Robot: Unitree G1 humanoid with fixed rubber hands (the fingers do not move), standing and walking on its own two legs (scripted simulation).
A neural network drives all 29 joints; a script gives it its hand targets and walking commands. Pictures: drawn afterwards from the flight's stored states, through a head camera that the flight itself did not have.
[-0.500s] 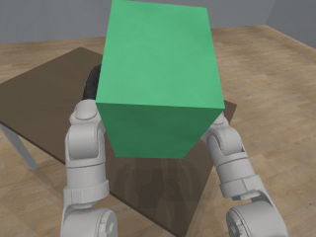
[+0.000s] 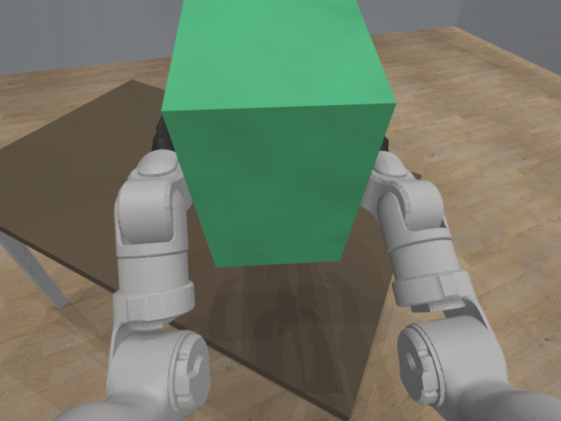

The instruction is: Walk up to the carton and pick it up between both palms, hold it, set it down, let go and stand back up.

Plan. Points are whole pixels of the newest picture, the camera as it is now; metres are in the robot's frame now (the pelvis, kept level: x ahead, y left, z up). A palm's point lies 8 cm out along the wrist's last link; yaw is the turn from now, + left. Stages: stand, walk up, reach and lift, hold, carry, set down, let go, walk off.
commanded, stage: hold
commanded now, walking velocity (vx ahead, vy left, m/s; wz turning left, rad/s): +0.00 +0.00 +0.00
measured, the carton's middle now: (273, 138) +0.38 +0.03 +0.24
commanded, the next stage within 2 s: set down in 1.04 s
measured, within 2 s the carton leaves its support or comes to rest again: neither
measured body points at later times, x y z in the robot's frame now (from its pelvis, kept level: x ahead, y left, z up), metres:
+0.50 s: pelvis -0.01 +0.00 +0.00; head -0.01 +0.01 +0.45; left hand +0.35 +0.13 +0.19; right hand +0.36 -0.14 +0.17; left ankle +0.04 +0.11 -0.76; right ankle +0.00 -0.12 -0.76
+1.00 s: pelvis +0.00 -0.01 +0.00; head -0.01 +0.01 +0.45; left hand +0.38 +0.12 +0.17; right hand +0.39 -0.14 +0.16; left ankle +0.04 +0.11 -0.76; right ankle +0.00 -0.12 -0.76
